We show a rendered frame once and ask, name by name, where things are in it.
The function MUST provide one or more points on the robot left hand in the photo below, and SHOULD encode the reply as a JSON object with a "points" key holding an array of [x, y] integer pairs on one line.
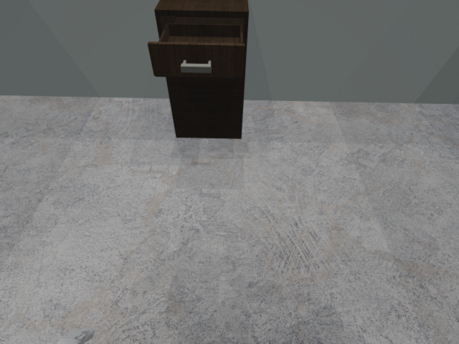
{"points": [[78, 336]]}

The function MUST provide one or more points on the drawer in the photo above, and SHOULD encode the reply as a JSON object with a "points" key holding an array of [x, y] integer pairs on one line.
{"points": [[222, 44]]}

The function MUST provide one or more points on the handle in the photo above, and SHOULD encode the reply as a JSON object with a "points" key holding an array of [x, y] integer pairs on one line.
{"points": [[196, 68]]}

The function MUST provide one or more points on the cabinet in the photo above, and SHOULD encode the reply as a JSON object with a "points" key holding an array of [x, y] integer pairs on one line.
{"points": [[205, 107]]}

